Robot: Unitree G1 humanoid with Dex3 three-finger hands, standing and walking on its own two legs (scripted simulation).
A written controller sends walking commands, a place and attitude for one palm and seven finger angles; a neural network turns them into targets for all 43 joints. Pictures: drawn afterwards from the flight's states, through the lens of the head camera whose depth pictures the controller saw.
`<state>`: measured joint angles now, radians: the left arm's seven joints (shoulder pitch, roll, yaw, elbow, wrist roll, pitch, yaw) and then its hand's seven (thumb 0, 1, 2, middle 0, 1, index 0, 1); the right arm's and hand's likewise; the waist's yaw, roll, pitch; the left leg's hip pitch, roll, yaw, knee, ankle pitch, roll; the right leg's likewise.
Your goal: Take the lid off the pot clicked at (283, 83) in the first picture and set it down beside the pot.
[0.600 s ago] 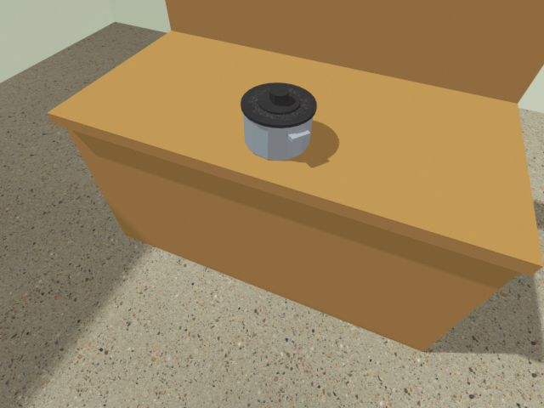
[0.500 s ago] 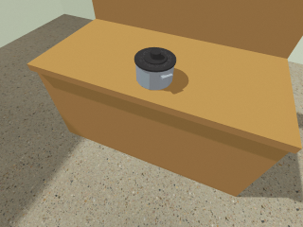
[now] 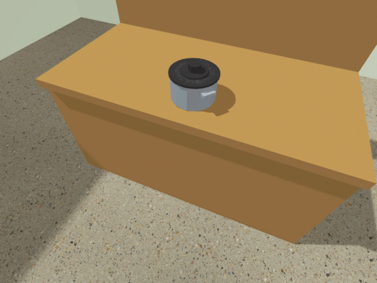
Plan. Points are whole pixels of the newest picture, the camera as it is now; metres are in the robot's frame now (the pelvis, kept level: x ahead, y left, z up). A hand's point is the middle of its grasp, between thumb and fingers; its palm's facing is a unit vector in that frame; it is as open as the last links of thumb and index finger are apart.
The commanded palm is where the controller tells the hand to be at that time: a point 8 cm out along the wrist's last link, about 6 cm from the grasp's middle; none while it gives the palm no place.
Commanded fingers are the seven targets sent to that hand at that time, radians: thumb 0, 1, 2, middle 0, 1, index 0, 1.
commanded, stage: look at it before walking up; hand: left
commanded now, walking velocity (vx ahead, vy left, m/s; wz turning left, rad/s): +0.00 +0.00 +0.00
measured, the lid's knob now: (194, 65) +0.81 +0.03 +0.03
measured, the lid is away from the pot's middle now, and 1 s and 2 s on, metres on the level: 0.00 0.00 0.00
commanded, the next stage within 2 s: turn to face it in 0.04 s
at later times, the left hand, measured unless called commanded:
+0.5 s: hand out of the picture +0.01 +0.17 -0.18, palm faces -0.03 -0.97 -0.25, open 7.3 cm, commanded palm none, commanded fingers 0.00 0.90 0.90 -0.20 -0.30 -0.20 -0.30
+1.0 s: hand out of the picture +0.09 +0.20 -0.18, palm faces -0.20 -0.96 -0.21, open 7.3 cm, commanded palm none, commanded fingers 0.00 0.90 0.90 -0.20 -0.30 -0.20 -0.30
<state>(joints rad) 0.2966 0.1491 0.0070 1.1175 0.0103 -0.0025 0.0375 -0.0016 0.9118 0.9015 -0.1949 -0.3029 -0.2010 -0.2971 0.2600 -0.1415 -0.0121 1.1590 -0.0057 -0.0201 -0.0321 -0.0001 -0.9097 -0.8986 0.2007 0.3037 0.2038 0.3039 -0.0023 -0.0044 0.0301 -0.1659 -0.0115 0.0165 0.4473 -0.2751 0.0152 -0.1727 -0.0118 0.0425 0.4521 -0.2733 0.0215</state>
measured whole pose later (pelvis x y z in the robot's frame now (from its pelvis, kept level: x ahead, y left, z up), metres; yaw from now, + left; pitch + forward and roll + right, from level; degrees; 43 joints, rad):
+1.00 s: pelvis -0.02 +0.01 +0.00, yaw -16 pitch +1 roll -1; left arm 0.23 0.25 0.09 0.94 0.02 0.05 0.00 0.00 0.91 0.90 -0.20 -0.30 -0.20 -0.30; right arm 0.19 -0.16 -0.02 0.94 -0.03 0.00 -0.03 0.00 -0.91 -0.90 0.20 0.30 0.21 0.30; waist 0.01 -0.06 0.05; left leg -0.23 0.01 0.03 0.46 -0.25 0.02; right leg -0.47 0.05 0.09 1.01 -0.40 0.02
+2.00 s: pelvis +0.25 +0.02 +0.00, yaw -17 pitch +0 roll +2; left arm 0.32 0.13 0.04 0.99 0.02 -0.04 0.03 0.00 0.93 0.90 -0.19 -0.30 -0.20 -0.30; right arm 0.24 -0.19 -0.05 1.04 -0.02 0.01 0.00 0.00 -0.93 -0.90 0.20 0.30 0.20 0.30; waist 0.03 0.04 -0.01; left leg -0.42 0.00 0.06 0.95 -0.40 0.00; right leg -0.28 -0.05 -0.11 0.56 -0.28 -0.04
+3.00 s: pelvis +0.27 +0.08 +0.00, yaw -18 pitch +0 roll +0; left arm 0.35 0.09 0.00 1.15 0.00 0.00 0.04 0.00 0.91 0.90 -0.20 -0.30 -0.20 -0.30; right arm 0.39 -0.10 -0.01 1.20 -0.01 -0.01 -0.03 0.00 -0.91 -0.90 0.20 0.30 0.20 0.30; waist -0.02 0.00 0.00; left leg -0.24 0.00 0.02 0.48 -0.23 0.01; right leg -0.09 -0.01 -0.03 0.42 -0.33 0.00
